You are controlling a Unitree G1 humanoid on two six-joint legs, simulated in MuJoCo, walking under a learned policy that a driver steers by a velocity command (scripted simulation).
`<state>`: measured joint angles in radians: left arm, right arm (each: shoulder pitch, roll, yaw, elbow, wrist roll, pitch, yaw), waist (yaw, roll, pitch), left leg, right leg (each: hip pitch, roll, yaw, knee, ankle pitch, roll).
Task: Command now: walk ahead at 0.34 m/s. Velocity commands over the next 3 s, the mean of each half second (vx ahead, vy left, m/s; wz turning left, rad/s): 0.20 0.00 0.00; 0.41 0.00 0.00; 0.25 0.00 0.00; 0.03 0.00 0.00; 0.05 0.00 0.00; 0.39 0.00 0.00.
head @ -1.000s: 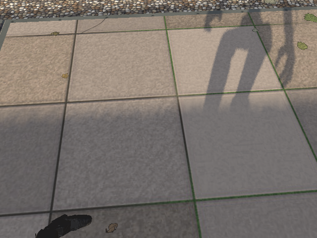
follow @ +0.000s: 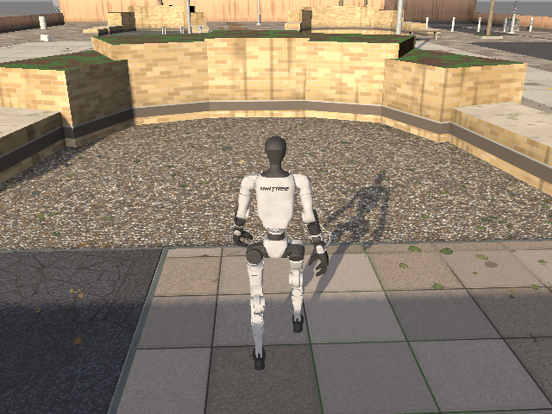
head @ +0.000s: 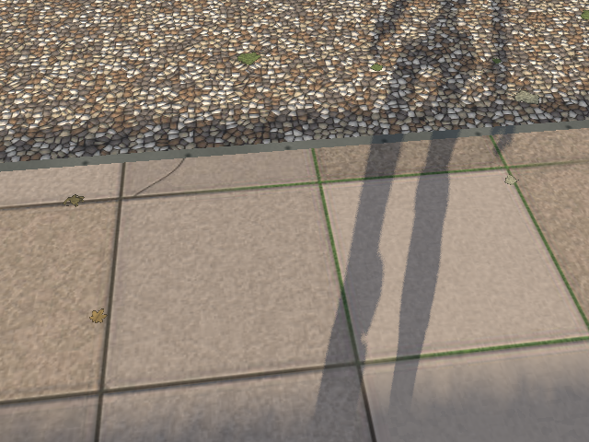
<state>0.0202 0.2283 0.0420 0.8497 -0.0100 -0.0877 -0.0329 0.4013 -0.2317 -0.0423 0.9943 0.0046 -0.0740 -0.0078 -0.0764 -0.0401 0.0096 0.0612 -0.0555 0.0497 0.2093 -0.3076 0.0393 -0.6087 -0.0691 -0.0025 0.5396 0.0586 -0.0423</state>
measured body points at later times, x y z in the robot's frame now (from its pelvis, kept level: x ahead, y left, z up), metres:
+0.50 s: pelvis +0.15 -0.02 +0.00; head +0.14 +0.00 +0.45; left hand +0.25 +0.23 -0.14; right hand +0.20 -0.28 -0.13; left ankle +0.15 +0.10 -0.74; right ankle +0.18 -0.12 -0.73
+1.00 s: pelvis +0.32 -0.09 +0.00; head +0.34 -0.10 +0.45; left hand +0.42 +0.18 -0.12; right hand +0.35 -0.35 -0.14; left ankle +0.26 +0.07 -0.64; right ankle +0.34 -0.17 -0.74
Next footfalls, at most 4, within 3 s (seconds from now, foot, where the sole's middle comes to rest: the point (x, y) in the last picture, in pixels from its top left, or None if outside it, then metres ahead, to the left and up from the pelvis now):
0.06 right None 0.22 -0.12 -0.77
0.46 left None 0.19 0.10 -0.77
0.86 right None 0.38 -0.18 -0.77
1.32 left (268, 366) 0.66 0.03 -0.77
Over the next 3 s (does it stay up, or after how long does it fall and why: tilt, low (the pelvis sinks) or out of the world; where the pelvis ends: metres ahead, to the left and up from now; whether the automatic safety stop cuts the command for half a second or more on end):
stays up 0.80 -0.06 0.00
